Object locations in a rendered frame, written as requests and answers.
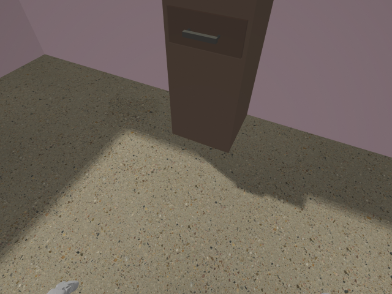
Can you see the drawer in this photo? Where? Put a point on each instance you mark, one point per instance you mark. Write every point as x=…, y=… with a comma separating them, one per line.
x=232, y=30

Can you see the cabinet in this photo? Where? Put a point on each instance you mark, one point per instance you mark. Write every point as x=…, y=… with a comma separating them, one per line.
x=210, y=92

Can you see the robot left hand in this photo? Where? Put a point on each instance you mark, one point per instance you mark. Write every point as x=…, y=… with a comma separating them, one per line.
x=64, y=287

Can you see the handle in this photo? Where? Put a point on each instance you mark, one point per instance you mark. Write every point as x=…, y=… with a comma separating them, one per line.
x=199, y=36

